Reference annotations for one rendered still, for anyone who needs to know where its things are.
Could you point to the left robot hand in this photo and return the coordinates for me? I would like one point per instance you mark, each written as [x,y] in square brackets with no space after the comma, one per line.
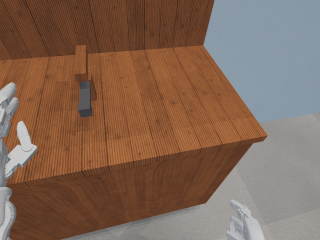
[21,154]

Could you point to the robot left forearm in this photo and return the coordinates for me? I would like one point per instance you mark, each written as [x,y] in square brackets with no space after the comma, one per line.
[7,213]

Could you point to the tap lever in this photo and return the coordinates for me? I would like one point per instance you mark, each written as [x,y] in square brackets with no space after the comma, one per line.
[84,105]

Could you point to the right robot hand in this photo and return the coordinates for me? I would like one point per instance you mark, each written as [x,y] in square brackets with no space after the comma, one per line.
[250,229]

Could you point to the counter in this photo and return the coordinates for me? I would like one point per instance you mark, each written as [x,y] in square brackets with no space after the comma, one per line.
[167,126]

